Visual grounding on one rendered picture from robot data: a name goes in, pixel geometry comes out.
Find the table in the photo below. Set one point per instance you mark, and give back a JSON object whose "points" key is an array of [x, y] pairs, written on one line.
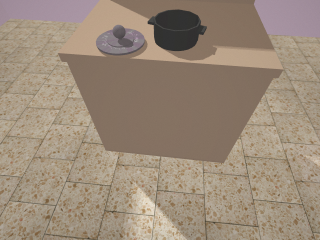
{"points": [[191, 104]]}

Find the pot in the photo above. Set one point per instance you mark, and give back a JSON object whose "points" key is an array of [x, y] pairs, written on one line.
{"points": [[176, 30]]}

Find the knob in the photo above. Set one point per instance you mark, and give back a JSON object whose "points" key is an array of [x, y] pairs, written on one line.
{"points": [[119, 31]]}

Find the lid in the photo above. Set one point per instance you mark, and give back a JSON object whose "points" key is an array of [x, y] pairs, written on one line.
{"points": [[130, 43]]}

